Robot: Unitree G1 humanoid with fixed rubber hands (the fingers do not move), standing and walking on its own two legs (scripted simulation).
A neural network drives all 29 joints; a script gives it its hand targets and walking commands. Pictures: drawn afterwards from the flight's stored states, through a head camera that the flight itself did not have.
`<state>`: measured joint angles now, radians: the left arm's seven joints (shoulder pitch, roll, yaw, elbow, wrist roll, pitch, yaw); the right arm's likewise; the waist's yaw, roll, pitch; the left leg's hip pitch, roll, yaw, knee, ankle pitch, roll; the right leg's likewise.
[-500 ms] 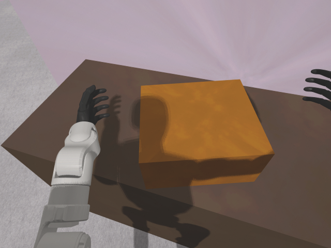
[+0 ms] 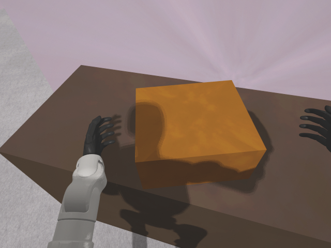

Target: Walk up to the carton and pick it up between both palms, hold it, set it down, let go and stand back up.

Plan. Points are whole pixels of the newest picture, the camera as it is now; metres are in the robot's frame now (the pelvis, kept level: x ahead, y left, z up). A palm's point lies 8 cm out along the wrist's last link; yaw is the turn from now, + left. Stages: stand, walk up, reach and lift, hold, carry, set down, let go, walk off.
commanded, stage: set down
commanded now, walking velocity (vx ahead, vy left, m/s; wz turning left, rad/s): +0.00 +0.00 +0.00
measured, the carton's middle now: (189, 131) +0.46 -0.02 -0.02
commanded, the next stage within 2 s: none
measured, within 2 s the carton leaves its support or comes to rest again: neither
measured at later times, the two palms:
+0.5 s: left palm (95, 174) +0.26 +0.20 +0.06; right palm out of the picture +0.29 -0.34 +0.06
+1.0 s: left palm (97, 198) +0.22 +0.19 +0.02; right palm out of the picture +0.22 -0.33 +0.01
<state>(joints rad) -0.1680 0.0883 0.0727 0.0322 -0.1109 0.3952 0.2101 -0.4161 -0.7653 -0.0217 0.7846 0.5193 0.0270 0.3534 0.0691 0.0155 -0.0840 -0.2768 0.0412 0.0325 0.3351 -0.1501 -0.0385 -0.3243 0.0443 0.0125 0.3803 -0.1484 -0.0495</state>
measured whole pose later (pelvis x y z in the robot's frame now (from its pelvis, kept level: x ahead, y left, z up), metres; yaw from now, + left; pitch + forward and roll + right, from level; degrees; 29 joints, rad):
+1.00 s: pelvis +0.02 +0.01 +0.00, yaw -2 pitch +0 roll +0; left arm 0.32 0.00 0.00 0.00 -0.01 0.10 0.23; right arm 0.10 -0.62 -0.01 0.65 0.45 -0.26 0.34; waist 0.02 0.00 -0.03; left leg -0.13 0.04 0.05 0.34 -0.20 -0.03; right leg -0.19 0.06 0.06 0.37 -0.18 -0.04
